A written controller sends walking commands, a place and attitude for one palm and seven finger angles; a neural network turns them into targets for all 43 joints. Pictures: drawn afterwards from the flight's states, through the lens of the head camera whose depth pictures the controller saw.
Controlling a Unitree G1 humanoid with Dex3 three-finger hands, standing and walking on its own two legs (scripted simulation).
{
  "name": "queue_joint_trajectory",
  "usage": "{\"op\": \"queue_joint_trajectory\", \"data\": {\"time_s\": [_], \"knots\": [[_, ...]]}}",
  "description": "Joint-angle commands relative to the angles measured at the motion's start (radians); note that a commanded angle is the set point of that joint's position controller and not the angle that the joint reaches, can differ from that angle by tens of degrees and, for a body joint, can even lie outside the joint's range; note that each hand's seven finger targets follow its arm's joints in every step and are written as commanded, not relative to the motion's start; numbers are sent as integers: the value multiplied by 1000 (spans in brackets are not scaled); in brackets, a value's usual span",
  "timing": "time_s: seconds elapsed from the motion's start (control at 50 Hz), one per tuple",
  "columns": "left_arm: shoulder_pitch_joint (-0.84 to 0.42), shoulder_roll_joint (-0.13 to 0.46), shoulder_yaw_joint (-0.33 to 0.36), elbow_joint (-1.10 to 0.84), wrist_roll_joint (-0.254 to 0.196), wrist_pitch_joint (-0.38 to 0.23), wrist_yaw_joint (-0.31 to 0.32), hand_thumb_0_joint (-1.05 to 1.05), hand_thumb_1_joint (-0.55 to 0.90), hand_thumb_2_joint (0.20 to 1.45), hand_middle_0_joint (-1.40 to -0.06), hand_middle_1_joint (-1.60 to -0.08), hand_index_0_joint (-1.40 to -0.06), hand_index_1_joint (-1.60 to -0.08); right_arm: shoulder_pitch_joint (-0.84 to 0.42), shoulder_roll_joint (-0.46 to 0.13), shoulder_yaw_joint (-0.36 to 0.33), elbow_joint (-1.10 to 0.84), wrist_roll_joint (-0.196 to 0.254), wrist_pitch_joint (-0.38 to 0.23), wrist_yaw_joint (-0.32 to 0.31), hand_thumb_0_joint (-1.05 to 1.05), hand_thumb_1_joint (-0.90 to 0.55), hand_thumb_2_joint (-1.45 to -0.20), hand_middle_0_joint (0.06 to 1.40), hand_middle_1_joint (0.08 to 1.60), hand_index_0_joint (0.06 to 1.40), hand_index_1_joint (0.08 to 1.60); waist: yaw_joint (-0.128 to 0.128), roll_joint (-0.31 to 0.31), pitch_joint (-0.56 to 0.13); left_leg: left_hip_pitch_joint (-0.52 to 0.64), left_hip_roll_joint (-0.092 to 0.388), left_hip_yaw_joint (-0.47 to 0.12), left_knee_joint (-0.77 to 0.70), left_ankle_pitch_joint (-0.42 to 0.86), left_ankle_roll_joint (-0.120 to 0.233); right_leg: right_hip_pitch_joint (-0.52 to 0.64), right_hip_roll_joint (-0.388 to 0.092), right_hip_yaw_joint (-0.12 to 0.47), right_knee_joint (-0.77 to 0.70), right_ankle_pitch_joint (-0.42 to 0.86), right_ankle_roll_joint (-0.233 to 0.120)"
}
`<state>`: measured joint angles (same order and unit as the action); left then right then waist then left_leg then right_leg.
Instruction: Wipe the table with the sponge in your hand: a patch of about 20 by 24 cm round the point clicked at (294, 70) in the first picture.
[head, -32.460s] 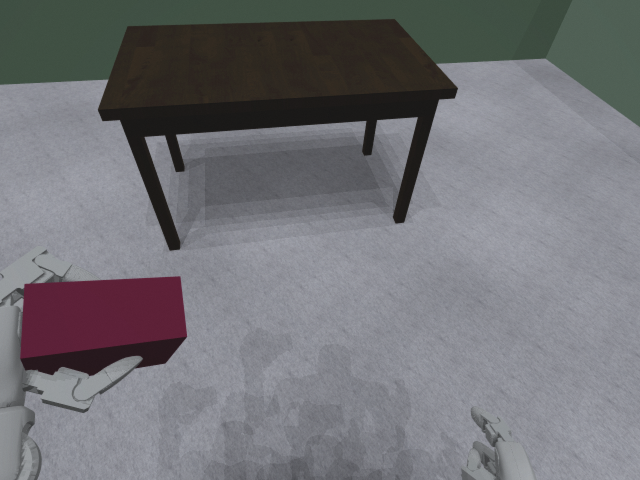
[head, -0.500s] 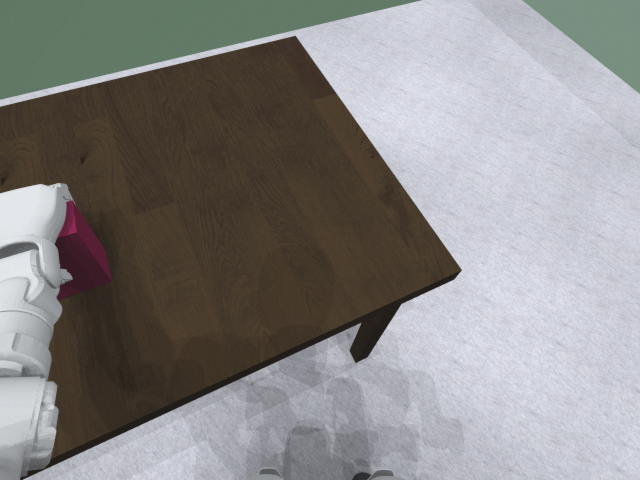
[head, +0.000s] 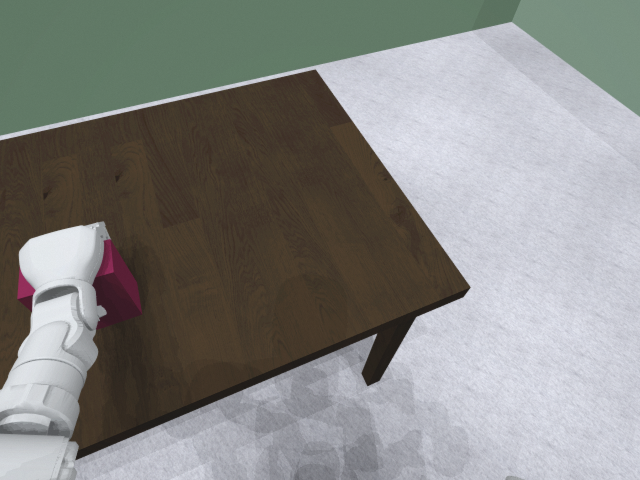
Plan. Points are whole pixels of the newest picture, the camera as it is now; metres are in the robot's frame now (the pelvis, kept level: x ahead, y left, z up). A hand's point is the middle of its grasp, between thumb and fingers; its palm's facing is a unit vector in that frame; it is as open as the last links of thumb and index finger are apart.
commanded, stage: wipe back along the middle lane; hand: left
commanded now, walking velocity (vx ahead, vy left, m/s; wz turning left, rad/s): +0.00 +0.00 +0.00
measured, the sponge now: (92, 297) +0.35 +0.36 -0.05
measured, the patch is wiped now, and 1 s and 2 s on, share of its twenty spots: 0.70 0.75 0.75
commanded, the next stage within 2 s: slide across to the third lane in 0.82 s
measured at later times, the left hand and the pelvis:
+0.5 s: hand (87, 316) +0.30 +0.32 -0.01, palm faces -0.06 -0.03 -1.00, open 9.7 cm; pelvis +0.00 -0.01 +0.00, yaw +0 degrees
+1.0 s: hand (93, 331) +0.28 +0.31 -0.01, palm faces -0.09 +0.00 -1.00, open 9.7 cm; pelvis -0.01 -0.03 +0.00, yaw +1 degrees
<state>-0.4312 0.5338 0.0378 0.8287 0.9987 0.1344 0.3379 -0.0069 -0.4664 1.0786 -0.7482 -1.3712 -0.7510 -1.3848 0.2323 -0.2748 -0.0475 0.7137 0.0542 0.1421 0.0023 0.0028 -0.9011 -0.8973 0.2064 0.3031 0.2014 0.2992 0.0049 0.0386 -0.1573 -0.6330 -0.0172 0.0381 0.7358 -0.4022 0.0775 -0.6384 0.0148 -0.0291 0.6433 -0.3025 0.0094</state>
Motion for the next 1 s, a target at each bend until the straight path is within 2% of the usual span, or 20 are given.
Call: {"op": "queue_joint_trajectory", "data": {"time_s": [0.0,0.02,0.1,0.16,0.2,0.22,0.3,0.34,0.38,0.42,0.48,0.68,0.72,0.76,0.82,0.86,0.9,0.92,0.96,0.98], "knots": [[-9,86,-31,-11,2,30,-51,0,100,1300,-1200,-1600,-1200,-1600,21,-174,-49,-90,-2,-24,-10,0,-900,-900,200,300,200,300,-9,-70,-181,169,42,-86,-95,441,-48,161,22,-14,-40,246,-76],[-24,119,0,-32,-3,28,-51,0,100,1300,-1200,-1600,-1200,-1600,10,-175,-46,-91,-1,-28,-15,0,-900,-900,200,300,200,300,0,-49,-187,175,44,-91,-101,463,-49,168,21,-7,-39,256,-81],[66,44,-53,-50,3,40,-58,0,100,1300,-1200,-1600,-1200,-1600,4,-163,-46,-103,-2,-35,-10,0,-900,-900,200,300,200,300,4,-58,-199,203,43,-93,-94,496,-56,167,25,-13,-36,256,-78],[72,34,-61,-81,-6,45,-60,0,100,1300,-1200,-1600,-1200,-1600,-8,-162,-43,-111,-1,-38,-13,0,-900,-900,200,300,200,300,-1,-73,-175,196,42,-93,-100,468,-55,175,25,-9,-43,254,-77],[113,46,-41,-94,-6,49,-56,0,100,1300,-1200,-1600,-1200,-1600,-16,-162,-42,-116,0,-42,-13,0,-900,-900,200,300,200,300,11,-80,-183,190,38,-90,-104,466,-53,196,25,-6,-40,265,-79],[121,48,-30,-120,-13,46,-55,0,100,1300,-1200,-1600,-1200,-1600,-30,-159,-42,-120,1,-47,-13,0,-900,-900,200,300,200,300,21,-42,-191,204,45,-98,-104,508,-60,188,24,-1,-34,272,-83],[199,-25,-86,-164,-16,65,-51,0,100,1300,-1200,-1600,-1200,-1600,-43,-152,-42,-134,1,-53,-4,0,-900,-900,200,300,200,300,17,-60,-171,215,44,-97,-100,508,-62,185,27,-7,-33,271,-79],[220,9,-50,-189,-26,70,-46,0,100,1300,-1200,-1600,-1200,-1600,-43,-156,-42,-137,0,-57,-8,0,-900,-900,200,300,200,300,24,-64,-179,217,41,-100,-98,523,-63,207,30,-5,-30,289,-81],[230,-30,-84,-200,-24,85,-45,0,100,1300,-1200,-1600,-1200,-1600,-59,-150,-39,-142,3,-60,-6,0,-900,-900,200,300,200,300,15,-89,-152,207,40,-97,-104,486,-61,198,28,-4,-35,277,-77],[232,22,-33,-222,-28,92,-43,0,100,1300,-1200,-1600,-1200,-1600,-76,-154,-35,-146,6,-64,-12,0,-900,-900,200,300,200,300,31,-74,-143,196,38,-103,-112,475,-61,208,29,9,-34,272,-84],[304,-39,-87,-240,-24,102,-44,0,100,1300,-1200,-1600,-1200,-1600,-80,-144,-34,-157,6,-73,-9,0,-900,-900,200,300,200,300,30,-78,-138,205,31,-93,-106,471,-60,213,28,2,-34,281,-80],[221,-28,-93,-238,-2,115,-44,0,100,1300,-1200,-1600,-1200,-1600,-85,-142,-26,-157,1,-80,-29,0,-900,-900,200,300,200,300,17,-100,-114,169,13,-78,-103,352,-50,200,28,13,-33,251,-84],[231,27,-37,-236,-7,106,-44,0,100,1300,-1200,-1600,-1200,-1600,-92,-147,-25,-157,3,-82,-34,0,-900,-900,200,300,200,300,34,-82,-133,155,9,-79,-104,340,-49,220,27,30,-32,254,-89],[201,-16,-87,-232,1,99,-47,0,100,1300,-1200,-1600,-1200,-1600,-83,-142,-25,-157,0,-82,-36,0,-900,-900,200,300,200,300,13,-94,-118,151,7,-69,-93,326,-44,204,25,23,-33,259,-82],[219,39,-28,-217,-1,85,-46,0,100,1300,-1200,-1600,-1200,-1600,-86,-146,-25,-155,0,-84,-40,0,-900,-900,200,300,200,300,31,-90,-142,130,4,-71,-94,318,-43,225,25,40,-30,263,-86],[208,-4,-72,-226,0,78,-47,0,100,1300,-1200,-1600,-1200,-1600,-76,-142,-28,-157,-2,-85,-39,0,-900,-900,200,300,200,300,18,-84,-140,134,3,-59,-83,315,-38,218,23,35,-31,276,-81],[230,42,-29,-194,1,73,-43,0,100,1300,-1200,-1600,-1200,-1600,-73,-147,-27,-151,-2,-85,-40,0,-900,-900,200,300,200,300,24,-112,-136,111,1,-58,-82,298,-37,232,22,44,-33,274,-80],[213,32,-31,-234,-6,66,-44,0,100,1300,-1200,-1600,-1200,-1600,-87,-146,-29,-155,-1,-86,-42,0,-900,-900,200,300,200,300,30,-80,-161,122,4,-60,-86,312,-37,237,22,51,-30,284,-83],[186,-14,-80,-274,-10,65,-40,0,100,1300,-1200,-1600,-1200,-1600,-82,-139,-34,-158,-1,-88,-41,0,-900,-900,200,300,200,300,13,-80,-172,146,6,-57,-82,310,-32,234,22,40,-35,279,-77],[196,2,-62,-274,-11,68,-36,0,100,1300,-1200,-1600,-1200,-1600,-82,-141,-38,-153,-1,-89,-40,0,-900,-900,200,300,200,300,16,-79,-175,151,7,-58,-81,317,-32,235,22,44,-36,284,-78]]}}
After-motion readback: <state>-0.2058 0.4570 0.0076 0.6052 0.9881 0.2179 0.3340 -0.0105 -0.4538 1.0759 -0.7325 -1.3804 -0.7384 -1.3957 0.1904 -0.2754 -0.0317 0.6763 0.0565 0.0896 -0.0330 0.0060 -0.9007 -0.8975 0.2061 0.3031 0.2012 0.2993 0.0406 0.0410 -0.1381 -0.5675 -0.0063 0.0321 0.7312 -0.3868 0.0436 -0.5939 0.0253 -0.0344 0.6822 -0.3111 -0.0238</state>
